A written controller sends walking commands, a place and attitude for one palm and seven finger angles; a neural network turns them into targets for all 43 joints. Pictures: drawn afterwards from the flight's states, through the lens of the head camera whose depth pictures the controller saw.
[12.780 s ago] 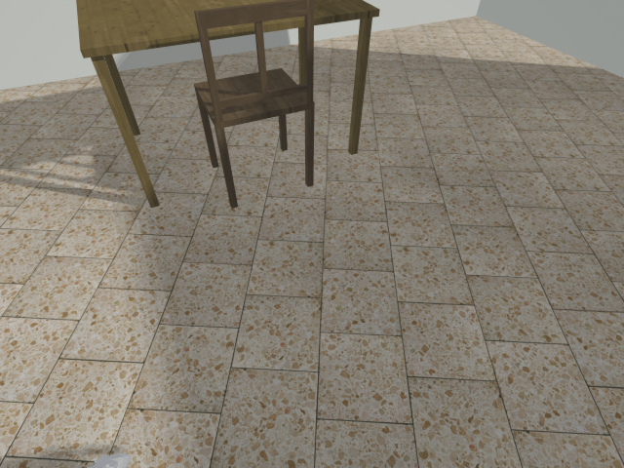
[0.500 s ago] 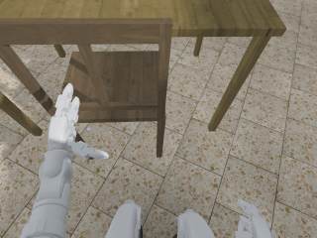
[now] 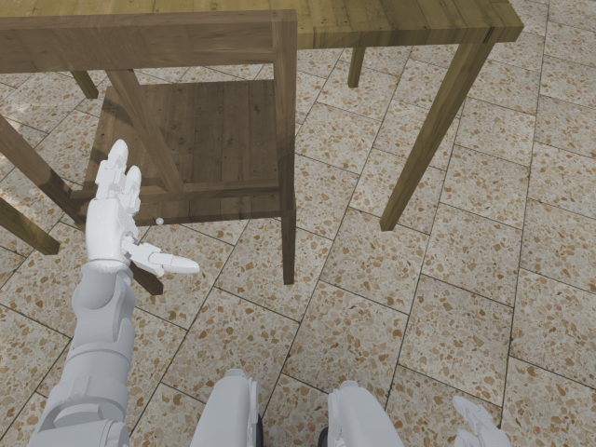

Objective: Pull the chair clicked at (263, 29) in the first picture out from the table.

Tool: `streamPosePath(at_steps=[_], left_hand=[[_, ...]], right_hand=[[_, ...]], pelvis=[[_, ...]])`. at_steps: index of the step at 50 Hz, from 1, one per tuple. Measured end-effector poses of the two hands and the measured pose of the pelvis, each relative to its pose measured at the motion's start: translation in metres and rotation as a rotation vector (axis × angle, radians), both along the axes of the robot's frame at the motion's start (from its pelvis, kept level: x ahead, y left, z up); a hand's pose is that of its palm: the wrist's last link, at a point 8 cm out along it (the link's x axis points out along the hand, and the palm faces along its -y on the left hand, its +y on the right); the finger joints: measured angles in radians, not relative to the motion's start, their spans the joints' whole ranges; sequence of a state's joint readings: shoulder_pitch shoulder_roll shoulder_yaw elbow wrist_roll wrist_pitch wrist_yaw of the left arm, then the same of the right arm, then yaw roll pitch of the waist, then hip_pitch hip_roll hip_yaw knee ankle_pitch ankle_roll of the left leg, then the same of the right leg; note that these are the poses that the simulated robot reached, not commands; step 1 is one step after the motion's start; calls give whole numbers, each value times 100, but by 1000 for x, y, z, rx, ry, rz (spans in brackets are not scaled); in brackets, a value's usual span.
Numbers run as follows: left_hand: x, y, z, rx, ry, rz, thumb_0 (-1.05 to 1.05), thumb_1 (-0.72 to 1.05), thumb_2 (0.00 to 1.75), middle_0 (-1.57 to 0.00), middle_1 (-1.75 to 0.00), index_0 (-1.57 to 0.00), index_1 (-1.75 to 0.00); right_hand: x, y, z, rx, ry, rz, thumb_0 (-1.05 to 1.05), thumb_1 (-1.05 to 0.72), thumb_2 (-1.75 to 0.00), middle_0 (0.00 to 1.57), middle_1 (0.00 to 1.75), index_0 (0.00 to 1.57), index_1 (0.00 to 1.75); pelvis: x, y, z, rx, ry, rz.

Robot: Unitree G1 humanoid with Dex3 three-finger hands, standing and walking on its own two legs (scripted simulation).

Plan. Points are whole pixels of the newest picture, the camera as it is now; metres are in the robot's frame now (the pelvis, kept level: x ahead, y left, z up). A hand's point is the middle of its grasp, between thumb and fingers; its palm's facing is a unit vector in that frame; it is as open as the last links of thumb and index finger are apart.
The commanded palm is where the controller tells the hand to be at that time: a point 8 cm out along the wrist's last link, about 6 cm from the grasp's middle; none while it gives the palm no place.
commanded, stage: aim the fingers beside a spindle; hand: left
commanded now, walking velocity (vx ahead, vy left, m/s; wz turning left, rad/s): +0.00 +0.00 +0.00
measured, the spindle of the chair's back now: (152, 139) +0.54 +0.23 +0.03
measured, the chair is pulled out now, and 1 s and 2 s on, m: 0.00 0.00 0.00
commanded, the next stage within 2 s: none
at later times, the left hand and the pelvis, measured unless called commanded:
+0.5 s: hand (149, 222) +0.39 +0.20 +0.04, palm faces +0.15 -0.99 -0.05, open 16.9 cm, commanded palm +0.36 +0.25 +0.03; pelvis +0.00 +0.00 +0.00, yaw +0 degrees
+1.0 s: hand (143, 225) +0.39 +0.21 +0.04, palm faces +0.13 -0.99 -0.06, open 16.9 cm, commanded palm +0.36 +0.24 +0.03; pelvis +0.00 +0.00 +0.00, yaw +0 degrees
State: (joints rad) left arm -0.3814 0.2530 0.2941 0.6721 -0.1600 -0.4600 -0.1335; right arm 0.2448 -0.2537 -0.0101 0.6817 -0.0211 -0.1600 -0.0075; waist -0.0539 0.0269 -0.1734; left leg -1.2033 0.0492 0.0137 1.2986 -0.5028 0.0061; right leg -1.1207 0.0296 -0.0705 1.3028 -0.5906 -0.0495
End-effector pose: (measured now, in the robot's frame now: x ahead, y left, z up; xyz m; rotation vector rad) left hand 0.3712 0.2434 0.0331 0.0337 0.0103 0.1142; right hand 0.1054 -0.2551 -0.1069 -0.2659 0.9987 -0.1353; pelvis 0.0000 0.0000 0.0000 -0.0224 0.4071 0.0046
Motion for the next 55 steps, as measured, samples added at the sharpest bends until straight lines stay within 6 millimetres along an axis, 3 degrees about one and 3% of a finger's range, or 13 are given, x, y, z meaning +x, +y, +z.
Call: streamPosePath(at_steps=[8,19,29,39,49,55], left_hand=[[-8,13,4,13,-15,30,-1,-50,30,-6,-8,-6,-8],[-2,-7,-5,-17,-2,-18,-1,-50,30,-6,-8,-6,-8],[-14,15,10,23,-22,27,-1,-50,30,-6,-8,-6,-8],[-11,-14,-7,-19,-1,-31,-1,-50,30,-6,-8,-6,-8],[-12,14,14,39,-37,32,-1,-50,30,-6,-8,-6,-8],[-17,1,-2,-20,30,-29,-1,-50,30,-6,-8,-6,-8]], right_hand=[[2,3,2,4,2,2,1,-91,-90,20,29,20,30],[13,6,5,-11,-21,16,1,-91,-90,21,29,20,30],[13,11,6,14,-19,17,0,-91,-90,20,29,20,30],[13,8,5,-6,-22,26,1,-91,-90,21,29,20,30],[6,7,2,16,-15,9,1,-91,-90,20,29,20,30],[5,6,3,7,-5,14,1,-91,-90,21,29,20,30]], pelvis=[[1,1,2,-3,-7,3],[-1,5,1,-10,0,6],[1,5,4,-9,-18,7],[-4,5,1,-10,-13,11],[-3,1,2,-6,-19,6],[-3,2,3,-8,-19,13]])
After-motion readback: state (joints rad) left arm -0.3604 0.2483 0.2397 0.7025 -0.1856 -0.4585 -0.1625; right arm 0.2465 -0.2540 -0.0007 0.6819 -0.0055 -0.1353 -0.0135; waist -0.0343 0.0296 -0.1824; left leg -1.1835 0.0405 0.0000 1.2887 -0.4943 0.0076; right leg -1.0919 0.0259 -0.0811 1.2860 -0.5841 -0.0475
